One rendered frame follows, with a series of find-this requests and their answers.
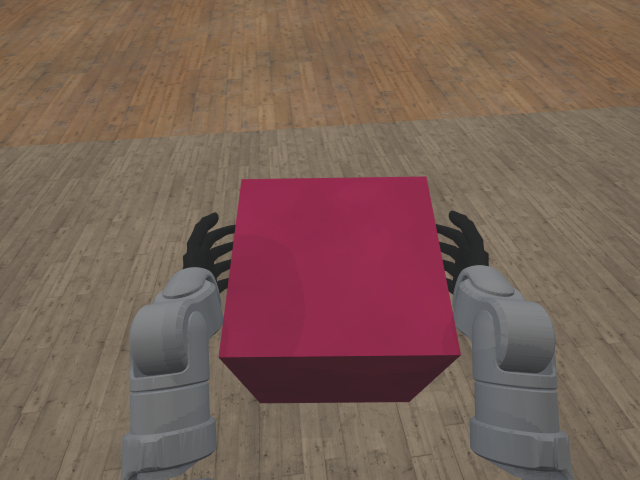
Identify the right robot forearm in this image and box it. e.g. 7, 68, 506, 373
452, 265, 574, 480

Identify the left robot hand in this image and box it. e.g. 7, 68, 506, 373
182, 212, 236, 293

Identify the carton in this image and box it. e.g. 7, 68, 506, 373
219, 176, 461, 403

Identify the left robot forearm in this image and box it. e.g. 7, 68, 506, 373
120, 267, 224, 480

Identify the right robot hand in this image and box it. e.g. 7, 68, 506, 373
436, 211, 489, 294

